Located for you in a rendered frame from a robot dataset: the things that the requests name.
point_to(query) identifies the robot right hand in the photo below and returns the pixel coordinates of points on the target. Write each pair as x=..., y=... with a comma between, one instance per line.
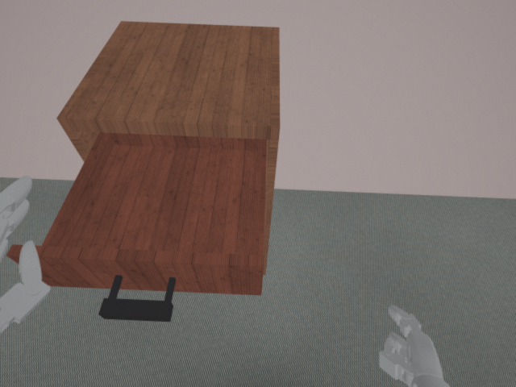
x=414, y=357

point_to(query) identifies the drawer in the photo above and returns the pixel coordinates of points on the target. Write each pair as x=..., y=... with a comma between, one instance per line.
x=151, y=207

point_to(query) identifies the handle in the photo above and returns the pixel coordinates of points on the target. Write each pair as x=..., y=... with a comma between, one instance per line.
x=141, y=310

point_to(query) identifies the robot left hand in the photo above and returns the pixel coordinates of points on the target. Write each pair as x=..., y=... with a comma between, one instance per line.
x=18, y=302

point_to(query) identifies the cabinet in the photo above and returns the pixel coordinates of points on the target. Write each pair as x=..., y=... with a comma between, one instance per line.
x=183, y=79

